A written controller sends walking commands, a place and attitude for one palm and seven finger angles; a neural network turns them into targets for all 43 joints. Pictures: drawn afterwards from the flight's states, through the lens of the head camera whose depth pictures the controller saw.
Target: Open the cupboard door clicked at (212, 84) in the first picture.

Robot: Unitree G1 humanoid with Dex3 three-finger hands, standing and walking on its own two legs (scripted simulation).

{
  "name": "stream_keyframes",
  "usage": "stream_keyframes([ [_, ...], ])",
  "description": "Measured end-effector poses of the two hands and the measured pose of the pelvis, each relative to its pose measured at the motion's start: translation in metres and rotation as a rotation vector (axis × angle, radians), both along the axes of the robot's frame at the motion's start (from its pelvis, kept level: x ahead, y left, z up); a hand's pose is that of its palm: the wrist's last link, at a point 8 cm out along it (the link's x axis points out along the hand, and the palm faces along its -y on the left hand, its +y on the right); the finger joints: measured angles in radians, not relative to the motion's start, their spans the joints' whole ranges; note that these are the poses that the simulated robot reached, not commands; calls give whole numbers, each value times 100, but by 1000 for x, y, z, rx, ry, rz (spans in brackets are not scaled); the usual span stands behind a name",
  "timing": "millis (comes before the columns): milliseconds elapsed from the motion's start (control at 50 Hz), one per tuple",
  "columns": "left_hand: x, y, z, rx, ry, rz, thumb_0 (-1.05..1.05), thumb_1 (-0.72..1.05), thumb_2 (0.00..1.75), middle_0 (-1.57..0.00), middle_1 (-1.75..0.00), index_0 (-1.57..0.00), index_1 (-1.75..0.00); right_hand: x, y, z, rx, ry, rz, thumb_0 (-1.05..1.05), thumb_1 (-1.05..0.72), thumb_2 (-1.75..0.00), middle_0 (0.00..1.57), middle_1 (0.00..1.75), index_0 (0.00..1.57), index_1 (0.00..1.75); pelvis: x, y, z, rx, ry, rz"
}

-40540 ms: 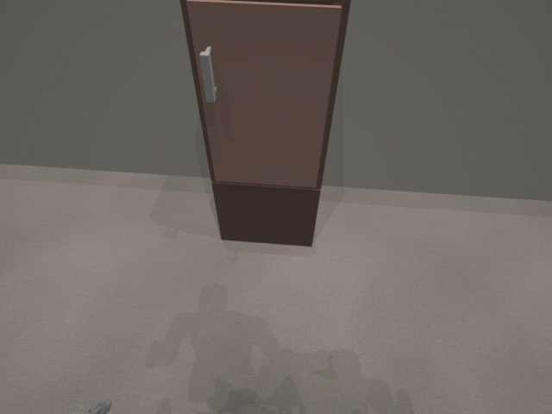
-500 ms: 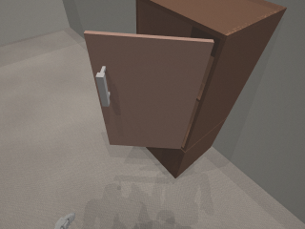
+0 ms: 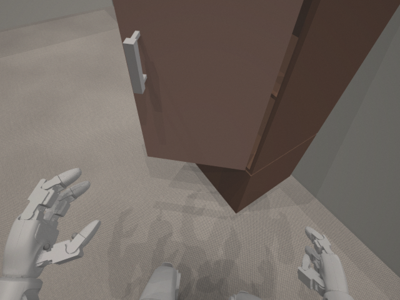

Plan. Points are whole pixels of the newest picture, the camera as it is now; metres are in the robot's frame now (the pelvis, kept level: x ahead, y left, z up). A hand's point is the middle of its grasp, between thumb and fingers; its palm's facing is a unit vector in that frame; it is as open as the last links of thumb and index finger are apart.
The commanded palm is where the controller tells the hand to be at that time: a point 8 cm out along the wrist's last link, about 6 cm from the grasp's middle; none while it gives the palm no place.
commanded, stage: raise the hand with hooked fingers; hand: left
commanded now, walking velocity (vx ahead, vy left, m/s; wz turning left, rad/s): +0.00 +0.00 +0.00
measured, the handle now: (137, 63) +0.58 +0.23 +0.14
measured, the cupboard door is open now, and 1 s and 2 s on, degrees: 47 47 47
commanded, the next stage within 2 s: move the hooked fingers beside the handle in 1.50 s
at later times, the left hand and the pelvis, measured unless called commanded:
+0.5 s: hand (69, 190) +0.26 +0.26 +0.09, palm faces -0.07 -1.00 -0.05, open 12.6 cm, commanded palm +0.24 +0.33 +0.12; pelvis +0.01 +0.04 +0.04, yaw -2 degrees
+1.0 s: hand (27, 140) +0.31 +0.33 +0.16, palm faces +0.03 -1.00 -0.06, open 14.0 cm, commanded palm +0.28 +0.37 +0.16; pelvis +0.01 +0.06 +0.06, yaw -1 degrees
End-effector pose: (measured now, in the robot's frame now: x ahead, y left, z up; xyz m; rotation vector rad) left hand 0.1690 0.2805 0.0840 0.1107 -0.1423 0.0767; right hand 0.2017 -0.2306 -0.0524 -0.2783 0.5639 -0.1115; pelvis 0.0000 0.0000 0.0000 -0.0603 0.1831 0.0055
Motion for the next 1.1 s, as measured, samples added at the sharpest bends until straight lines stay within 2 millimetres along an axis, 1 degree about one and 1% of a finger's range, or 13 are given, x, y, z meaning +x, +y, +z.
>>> stream_keyframes([
  [80, 43, -8, 0, 4, 118, -171, 1, 30, 65, -24, -68, -24, -68, -28, 6, -15, 62, 68, -57, 2, -91, -90, 20, 30, 20, 30, -3, 0, 5, 9, -4, -11],
  [140, 62, -3, -8, -49, 273, -188, 0, 24, 62, -24, -72, -25, -72, -52, 4, -15, 87, 119, -118, 2, -91, -90, 21, 30, 20, 30, 1, 1, 14, 25, -7, -29],
  [220, 65, 17, 5, -82, 265, -65, 0, 15, 58, -25, -78, -25, -78, -78, -6, -7, 72, 170, -183, 2, -91, -90, 21, 30, 20, 30, 10, 7, 26, 38, -6, -51],
  [300, 59, 35, 22, -50, 156, 12, 0, 5, 54, -26, -84, -26, -84, -89, -15, -1, 23, 210, -196, 2, -91, -90, 20, 30, 20, 30, 15, 15, 31, 36, -2, -51],
  [380, 62, 40, 12, -53, 172, -42, 0, -4, 50, -26, -90, -26, -90, -84, -18, 5, -26, 214, -181, 2, -91, -90, 20, 30, 20, 30, 14, 25, 31, 24, -3, -40],
  [460, 73, 37, 4, -68, 216, -129, 0, -14, 46, -27, -96, -27, -96, -69, -10, 18, -48, 160, -170, 2, -91, -90, 20, 30, 20, 30, 14, 35, 34, 17, -11, -41],
  [540, 83, 44, 26, -54, 137, -122, -1, -23, 42, -28, -102, -28, -102, -50, 9, 35, -35, 81, -141, 2, -91, -90, 20, 30, 20, 30, 16, 42, 40, 13, -31, -43],
  [620, 90, 63, 49, -56, 65, -66, -1, -32, 38, -29, -108, -29, -108, -33, 31, 45, -1, 29, -94, 2, -91, -90, 20, 30, 20, 30, 18, 48, 44, 8, -51, -37],
  [720, 96, 81, 47, -76, 160, -50, -1, -42, 34, -29, -115, -29, -115, -20, 53, 49, 32, 16, -47, 2, -91, -90, 20, 30, 20, 30, 17, 54, 49, 4, -67, -29],
  [800, 98, 83, 46, -77, 199, -68, -1, -46, 32, -29, -117, -29, -117, -21, 60, 50, 31, 26, -30, 1, -91, -90, 21, 30, 20, 30, 15, 58, 52, 3, -79, -28],
  [880, 102, 87, 61, -60, 128, -61, -2, -48, 31, -30, -119, -30, -119, -29, 60, 50, 17, 53, -28, 1, -91, -90, 21, 30, 20, 30, 13, 58, 54, 5, -94, -27],
  [980, 113, 97, 79, -51, 92, -46, -2, -49, 30, -30, -119, -30, -119, -43, 51, 48, 6, 92, -55, 2, -90, -90, 21, 30, 20, 31, 11, 56, 58, 7, -108, -22],
  [1100, 122, 97, 79, -73, 168, -72, -2, -50, 30, -29, -120, -30, -120, -59, 35, 47, 2, 119, -102, 2, -91, -90, 21, 30, 20, 30, 10, 51, 62, 12, -110, -26],
])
